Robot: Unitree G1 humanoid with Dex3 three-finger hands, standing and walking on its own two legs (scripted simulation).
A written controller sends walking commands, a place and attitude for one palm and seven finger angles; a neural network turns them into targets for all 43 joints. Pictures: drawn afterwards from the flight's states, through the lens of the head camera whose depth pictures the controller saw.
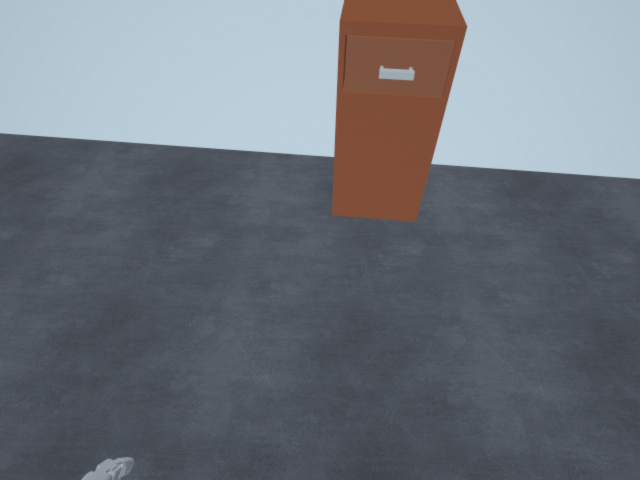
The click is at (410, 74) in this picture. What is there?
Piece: drawer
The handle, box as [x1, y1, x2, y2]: [379, 66, 414, 79]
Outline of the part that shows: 380,66 379,78 413,79 414,71 411,67 409,67 408,70 388,69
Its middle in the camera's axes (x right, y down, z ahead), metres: +0.25 -0.55 +1.27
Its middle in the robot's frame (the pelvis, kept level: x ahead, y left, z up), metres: +1.32 -0.19 -0.07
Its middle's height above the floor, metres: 0.70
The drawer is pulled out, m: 0.00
